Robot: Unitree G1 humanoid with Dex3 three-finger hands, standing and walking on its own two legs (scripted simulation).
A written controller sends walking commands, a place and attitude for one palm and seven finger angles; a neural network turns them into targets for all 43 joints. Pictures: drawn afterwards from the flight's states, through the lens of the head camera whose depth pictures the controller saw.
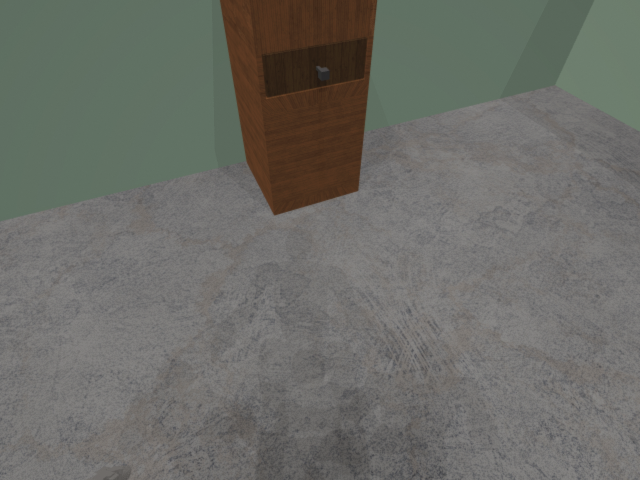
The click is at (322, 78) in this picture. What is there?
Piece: drawer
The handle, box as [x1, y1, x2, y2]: [316, 66, 329, 80]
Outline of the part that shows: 316,66 316,69 318,71 318,77 321,80 328,79 329,70 325,67 321,68 319,66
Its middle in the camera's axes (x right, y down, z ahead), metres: +0.00 -0.58 +1.35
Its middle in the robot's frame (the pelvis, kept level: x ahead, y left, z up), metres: +1.39 +0.06 -0.12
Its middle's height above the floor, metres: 0.65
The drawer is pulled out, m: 0.00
